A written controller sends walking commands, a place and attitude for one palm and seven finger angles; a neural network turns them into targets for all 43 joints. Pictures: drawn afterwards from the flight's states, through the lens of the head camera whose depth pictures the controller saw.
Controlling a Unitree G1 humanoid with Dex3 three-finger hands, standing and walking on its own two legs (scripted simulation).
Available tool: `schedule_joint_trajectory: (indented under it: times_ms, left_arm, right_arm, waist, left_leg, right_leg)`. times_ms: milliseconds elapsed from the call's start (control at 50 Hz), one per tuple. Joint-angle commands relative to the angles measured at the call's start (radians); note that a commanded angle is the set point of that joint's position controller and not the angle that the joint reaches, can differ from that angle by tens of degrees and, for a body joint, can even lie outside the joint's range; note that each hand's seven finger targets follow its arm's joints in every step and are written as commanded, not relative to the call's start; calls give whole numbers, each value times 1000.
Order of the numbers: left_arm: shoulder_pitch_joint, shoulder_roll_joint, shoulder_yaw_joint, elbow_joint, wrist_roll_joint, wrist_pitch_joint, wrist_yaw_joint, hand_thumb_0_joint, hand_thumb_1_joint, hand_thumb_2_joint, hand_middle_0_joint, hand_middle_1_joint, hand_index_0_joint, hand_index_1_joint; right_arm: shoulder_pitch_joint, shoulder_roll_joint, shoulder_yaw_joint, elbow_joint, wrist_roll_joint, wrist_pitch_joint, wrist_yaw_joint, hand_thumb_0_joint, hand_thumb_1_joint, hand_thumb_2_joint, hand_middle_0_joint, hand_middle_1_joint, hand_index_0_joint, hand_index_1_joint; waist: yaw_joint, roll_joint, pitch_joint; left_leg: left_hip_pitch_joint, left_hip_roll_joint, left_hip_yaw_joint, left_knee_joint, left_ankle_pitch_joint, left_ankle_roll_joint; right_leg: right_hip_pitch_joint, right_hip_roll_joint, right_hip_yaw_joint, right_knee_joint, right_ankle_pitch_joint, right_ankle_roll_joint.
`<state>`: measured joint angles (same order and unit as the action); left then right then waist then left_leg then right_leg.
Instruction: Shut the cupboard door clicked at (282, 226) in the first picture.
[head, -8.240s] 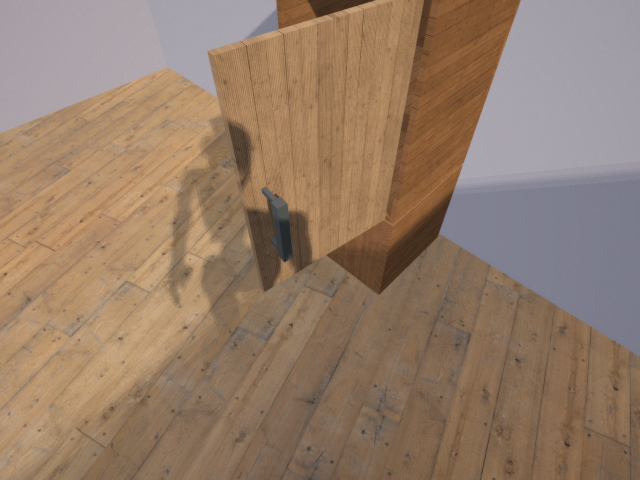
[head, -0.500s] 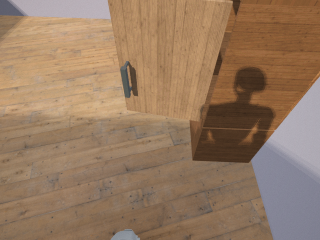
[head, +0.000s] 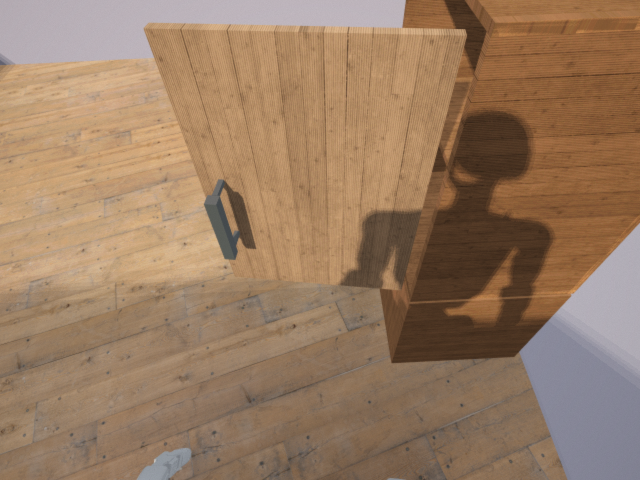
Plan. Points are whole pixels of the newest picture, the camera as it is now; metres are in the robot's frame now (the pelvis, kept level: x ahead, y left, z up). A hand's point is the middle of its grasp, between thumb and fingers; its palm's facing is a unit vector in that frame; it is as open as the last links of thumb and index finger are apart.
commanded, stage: come to a stop and stand still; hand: left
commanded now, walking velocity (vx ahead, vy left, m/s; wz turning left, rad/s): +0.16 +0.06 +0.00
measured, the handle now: (225, 221) +0.57 +0.21 -0.09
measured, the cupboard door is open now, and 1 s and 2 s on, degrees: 81 81 81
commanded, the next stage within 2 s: look again from close up in 1.36 s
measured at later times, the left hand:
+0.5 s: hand out of the picture +0.12 +0.21 -0.16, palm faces +0.04 -0.96 -0.26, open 7.4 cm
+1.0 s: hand out of the picture +0.10 +0.18 -0.16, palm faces -0.01 -0.98 -0.20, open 7.3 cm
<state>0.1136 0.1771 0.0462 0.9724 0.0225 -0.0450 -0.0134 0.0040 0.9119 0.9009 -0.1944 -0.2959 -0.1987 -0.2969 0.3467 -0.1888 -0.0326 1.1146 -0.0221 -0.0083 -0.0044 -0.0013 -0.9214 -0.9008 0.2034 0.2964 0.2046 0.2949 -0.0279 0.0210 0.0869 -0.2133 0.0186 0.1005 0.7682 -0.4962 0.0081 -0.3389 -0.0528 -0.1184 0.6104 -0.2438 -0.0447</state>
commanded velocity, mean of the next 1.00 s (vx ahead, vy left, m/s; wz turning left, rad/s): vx -0.09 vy -0.02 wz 0.00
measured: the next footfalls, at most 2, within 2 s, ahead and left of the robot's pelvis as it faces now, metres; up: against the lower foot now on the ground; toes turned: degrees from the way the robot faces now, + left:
left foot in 0.24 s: +0.16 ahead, +0.15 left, +0.00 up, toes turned +4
right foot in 0.52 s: +0.09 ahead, -0.10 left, +0.00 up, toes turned -3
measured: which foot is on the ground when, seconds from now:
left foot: up 0.00-0.22, down 0.24-0.52, up 0.54-0.76, down 0.78-1.00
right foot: down 0.00-0.28, up 0.30-0.50, down 0.52-1.00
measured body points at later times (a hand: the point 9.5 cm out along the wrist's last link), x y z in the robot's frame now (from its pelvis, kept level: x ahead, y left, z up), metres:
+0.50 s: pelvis +0.08 +0.01 +0.00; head +0.13 +0.00 +0.45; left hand +0.12 +0.26 -0.14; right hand +0.17 -0.23 -0.15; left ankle +0.12 +0.15 -0.73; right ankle +0.05 -0.09 -0.72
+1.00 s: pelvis +0.06 +0.00 +0.01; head +0.08 +0.00 +0.46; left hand +0.10 +0.23 -0.15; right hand +0.08 -0.23 -0.14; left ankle +0.04 +0.10 -0.73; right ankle +0.05 -0.10 -0.73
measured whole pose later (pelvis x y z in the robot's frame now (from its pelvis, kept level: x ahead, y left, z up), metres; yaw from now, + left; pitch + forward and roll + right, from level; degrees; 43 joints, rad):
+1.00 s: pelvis +0.06 +0.00 +0.01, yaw -1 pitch +0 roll -1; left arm 0.22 0.17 0.00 1.06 0.01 -0.01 0.04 0.00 0.92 0.90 -0.20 -0.30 -0.20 -0.30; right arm 0.23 -0.17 -0.01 1.06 -0.02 0.01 -0.03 0.00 -0.92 -0.90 0.20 0.30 0.20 0.29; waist -0.01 0.01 0.04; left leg -0.19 0.01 0.04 0.50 -0.31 0.01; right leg -0.21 0.03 -0.04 0.46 -0.25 -0.03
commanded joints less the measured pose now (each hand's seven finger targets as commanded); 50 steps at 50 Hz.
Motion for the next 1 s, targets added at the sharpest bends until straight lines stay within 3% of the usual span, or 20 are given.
schedule_joint_trajectory:
  times_ms: [0, 60, 140, 180, 200, 260, 320, 420, 460, 500, 520, 580, 680, 720, 760, 820, 880, 900, 920, 980]
  left_arm:
    - [203, 150, 38, 9, -7, -8, 30, 0, 900, 900, -200, -300, -200, -300]
    - [146, 130, 34, 8, -1, -20, 29, 0, 900, 900, -200, -300, -200, -300]
    - [117, 117, 24, 32, -7, -4, 38, 0, 900, 900, -200, -300, -200, -300]
    - [131, 113, 12, 38, -17, 14, 46, 0, 900, 900, -200, -300, -200, -300]
    - [161, 94, 7, 33, -21, 28, 51, 0, 900, 900, -200, -300, -200, -300]
    - [181, 82, 5, 26, -15, 68, 53, 0, 900, 900, -200, -300, -200, -300]
    - [156, 108, 18, 5, -20, 86, 46, 0, 900, 900, -200, -300, -200, -300]
    - [182, 91, 27, -15, -16, 83, 38, 0, 900, 900, -200, -300, -200, -300]
    - [256, 106, 32, -6, -6, 76, 37, 0, 900, 900, -200, -300, -200, -300]
    - [186, 223, 39, -31, 11, 64, 41, 0, 900, 900, -200, -300, -200, -300]
    - [157, 223, 29, -48, 11, 61, 36, 0, 900, 900, -200, -300, -200, -300]
    - [100, 153, 16, -35, 3, 45, 46, 0, 900, 900, -200, -300, -200, -300]
    - [154, 169, 17, 1, -5, 33, 51, 0, 900, 900, -200, -300, -200, -300]
    - [139, 153, 11, 17, -20, 31, 50, 0, 900, 900, -200, -300, -200, -300]
    - [150, 103, 0, 19, -23, 37, 45, 0, 900, 900, -200, -300, -200, -300]
    - [116, 107, -5, 45, -21, 49, 41, 0, 900, 900, -200, -300, -200, -300]
    - [122, 107, -11, 69, -21, 47, 38, 0, 900, 900, -200, -300, -200, -300]
    - [257, 113, -19, 96, -6, 14, 89, 0, 900, 900, -200, -300, -200, -300]
    - [184, 158, -21, 53, -12, 3, 82, 0, 900, 900, -200, -300, -200, -300]
    - [133, 126, -29, 25, -11, 0, 62, 0, 900, 900, -200, -300, -200, -300]
  right_arm:
    - [-75, -66, -22, -95, 2, -26, 1, 0, -900, -900, 200, 300, 200, 300]
    - [-18, 2, -8, -71, 4, -17, 9, 0, -900, -900, 200, 300, 200, 300]
    - [9, 28, 7, -50, 7, -9, -5, 0, -900, -900, 200, 300, 200, 300]
    - [21, -35, 0, -47, 7, -13, -10, 0, -900, -900, 200, 300, 200, 300]
    - [7, -94, -11, -63, 7, -14, -17, 0, -900, -900, 200, 300, 200, 300]
    - [-58, -156, -26, -88, 5, 10, -38, 0, -900, -900, 200, 300, 200, 300]
    - [-48, -185, -41, -101, -5, 22, -56, 0, -900, -900, 200, 300, 200, 300]
    - [-145, -207, -62, -150, -5, 33, -52, 0, -900, -900, 200, 300, 200, 300]
    - [-191, -184, -60, -171, 5, 40, -45, 0, -900, -900, 200, 300, 200, 300]
    - [-193, -86, -45, -198, 19, 54, -21, 0, -900, -900, 200, 300, 200, 300]
    - [-220, -83, -45, -201, 15, 65, -15, 0, -900, -900, 200, 300, 200, 300]
    - [-202, -73, -39, -162, 13, 65, -20, 0, -900, -900, 200, 300, 200, 300]
    - [-161, -42, -16, -126, 19, 36, -23, 0, -900, -900, 200, 300, 200, 300]
    - [-108, -53, -10, -93, 17, 20, -26, 0, -900, -900, 200, 300, 200, 300]
    - [-130, -118, -12, -90, 7, 8, -30, 0, -900, -900, 200, 300, 200, 300]
    - [-142, -101, 5, -63, 4, 7, -38, 0, -900, -900, 200, 300, 200, 300]
    - [-119, -89, 10, -45, 6, 5, -37, 0, -900, -900, 200, 300, 200, 300]
    - [-185, -111, 0, -110, 20, -17, -28, 0, -900, -900, 200, 300, 200, 300]
    - [-90, -48, 11, -127, 15, -8, -22, 0, -900, -900, 200, 300, 200, 300]
    - [-29, -63, 17, -140, 5, -16, -16, 0, -900, -900, 200, 300, 200, 300]
  waist:
    - [80, -152, -56]
    - [32, -150, -98]
    - [17, -134, -118]
    - [16, -42, -141]
    - [32, 59, -159]
    - [37, 148, -54]
    - [3, 222, -150]
    - [23, 167, -216]
    - [67, 53, -188]
    - [44, -305, -97]
    - [54, -190, -81]
    - [18, -208, -56]
    - [36, -155, -147]
    - [16, -121, -157]
    - [48, 37, -148]
    - [46, 115, -90]
    - [47, 53, -75]
    - [80, 72, -86]
    - [2, 76, -153]
    - [0, 0, -90]
  left_leg:
    - [-381, 76, -114, 289, 47, -19]
    - [-227, 68, -56, 75, 116, -40]
    - [-47, 2, -6, -236, 324, -67]
    - [77, 65, -63, -344, 646, -43]
    - [94, 185, -165, -333, 907, 16]
    - [-23, 283, -246, -383, 972, 113]
    - [127, 344, -283, -366, 1187, 194]
    - [121, 305, -213, -317, 1006, 167]
    - [-26, 227, -174, -251, 674, 98]
    - [-174, -18, -37, -12, -16, -31]
    - [-138, -24, -95, 123, -74, -28]
    - [-193, -8, -119, 218, -9, -30]
    - [-86, -22, -68, -197, 103, -44]
    - [75, 5, -97, -415, 350, -26]
    - [92, 161, -216, -385, 584, 40]
    - [15, 128, -204, -420, 500, 30]
    - [2, 109, -189, -442, 401, 15]
    - [32, 92, -98, -218, 476, -5]
    - [11, 45, -118, -254, 258, -6]
    - [3, 65, -157, -334, 330, 18]
  right_leg:
    - [277, -336, 376, -392, 114, -181]
    - [196, -252, 166, -365, 330, -138]
    - [186, -159, 76, -223, 544, -78]
    - [130, -117, 64, -124, 409, -10]
    - [98, -74, 43, -95, 214, 34]
    - [81, 3, 21, 11, -129, 57]
    - [-37, 25, 94, 272, -367, 53]
    - [30, 39, 90, 142, -231, 44]
    - [189, 29, 88, -138, 44, 42]
    - [113, -290, 411, -349, 281, -98]
    - [18, -302, 388, -345, 288, -152]
    - [94, -208, 301, -264, 529, -152]
    - [297, -169, 267, -172, 690, -125]
    - [234, -127, 249, -142, 551, -53]
    - [177, -41, 191, -188, 235, 19]
    - [223, -32, 171, -215, 165, 14]
    - [236, -37, 175, -253, 143, 9]
    - [174, -112, 235, -212, 566, 36]
    - [205, -148, 289, -204, 408, -21]
    - [135, -72, 209, -186, 161, -30]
